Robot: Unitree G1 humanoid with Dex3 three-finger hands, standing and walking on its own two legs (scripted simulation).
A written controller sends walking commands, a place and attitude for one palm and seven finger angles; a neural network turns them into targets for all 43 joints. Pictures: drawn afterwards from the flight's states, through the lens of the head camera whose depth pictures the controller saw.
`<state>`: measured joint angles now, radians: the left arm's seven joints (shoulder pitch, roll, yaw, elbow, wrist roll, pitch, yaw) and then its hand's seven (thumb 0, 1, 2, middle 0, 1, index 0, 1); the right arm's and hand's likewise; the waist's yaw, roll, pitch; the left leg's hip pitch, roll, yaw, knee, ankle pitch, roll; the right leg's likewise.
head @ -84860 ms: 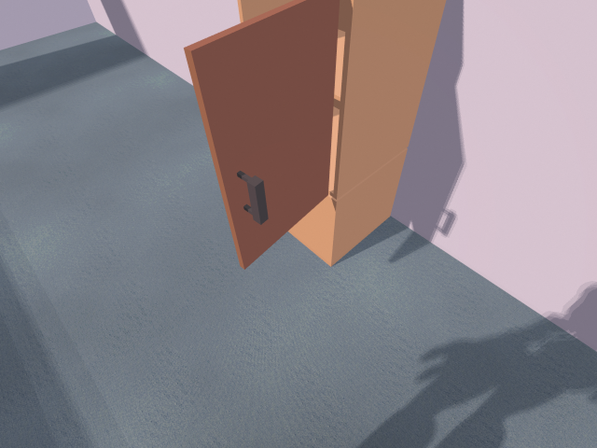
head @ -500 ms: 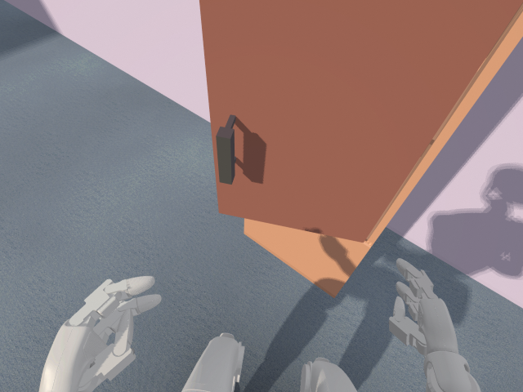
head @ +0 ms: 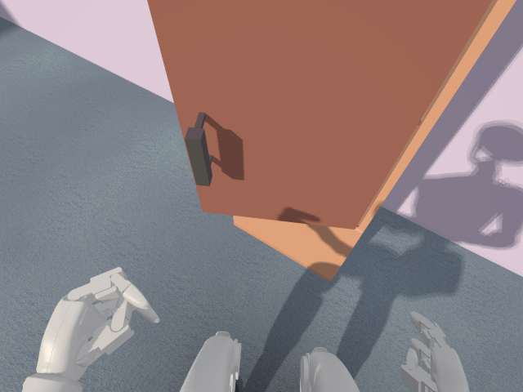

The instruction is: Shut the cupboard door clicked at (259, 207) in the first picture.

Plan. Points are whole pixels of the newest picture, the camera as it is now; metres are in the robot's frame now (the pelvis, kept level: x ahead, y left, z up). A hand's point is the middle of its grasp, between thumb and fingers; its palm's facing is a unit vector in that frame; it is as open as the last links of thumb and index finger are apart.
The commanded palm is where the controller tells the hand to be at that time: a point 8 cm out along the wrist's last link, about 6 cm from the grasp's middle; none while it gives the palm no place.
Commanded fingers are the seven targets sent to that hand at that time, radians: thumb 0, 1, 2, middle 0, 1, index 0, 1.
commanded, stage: raise the hand and make a fist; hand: left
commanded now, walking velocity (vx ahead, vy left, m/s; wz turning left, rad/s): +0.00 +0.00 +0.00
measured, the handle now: (202, 149) +0.48 +0.15 +0.05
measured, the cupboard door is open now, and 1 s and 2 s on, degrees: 26 26 26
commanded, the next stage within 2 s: bring the fist close to the handle in 0.90 s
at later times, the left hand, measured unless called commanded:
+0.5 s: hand (121, 311) +0.21 +0.20 +0.05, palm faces -0.04 -1.00 -0.03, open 3.1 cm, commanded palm +0.20 +0.25 +0.06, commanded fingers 0.00 0.90 0.90 -1.30 -1.50 -1.30 -1.50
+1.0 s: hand (130, 304) +0.22 +0.19 +0.05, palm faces -0.05 -1.00 -0.03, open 3.1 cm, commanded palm +0.21 +0.24 +0.06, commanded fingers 0.00 0.90 0.90 -1.30 -1.50 -1.30 -1.50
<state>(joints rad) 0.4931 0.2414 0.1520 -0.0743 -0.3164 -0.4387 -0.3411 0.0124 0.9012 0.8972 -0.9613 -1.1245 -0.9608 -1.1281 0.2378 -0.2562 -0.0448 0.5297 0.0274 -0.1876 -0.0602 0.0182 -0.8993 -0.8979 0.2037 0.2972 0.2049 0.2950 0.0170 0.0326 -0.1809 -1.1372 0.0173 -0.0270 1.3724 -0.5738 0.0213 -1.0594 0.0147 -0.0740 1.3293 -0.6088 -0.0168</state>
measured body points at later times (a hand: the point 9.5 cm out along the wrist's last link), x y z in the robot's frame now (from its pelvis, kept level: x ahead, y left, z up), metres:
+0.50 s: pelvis +0.00 +0.01 +0.01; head +0.07 +0.03 +0.45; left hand +0.21 +0.25 +0.06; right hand +0.20 -0.21 -0.06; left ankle +0.04 +0.10 -0.61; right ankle +0.02 -0.12 -0.61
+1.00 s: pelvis +0.00 +0.00 +0.01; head +0.08 +0.02 +0.45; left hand +0.22 +0.24 +0.06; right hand +0.20 -0.23 -0.07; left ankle +0.04 +0.10 -0.61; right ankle +0.02 -0.12 -0.61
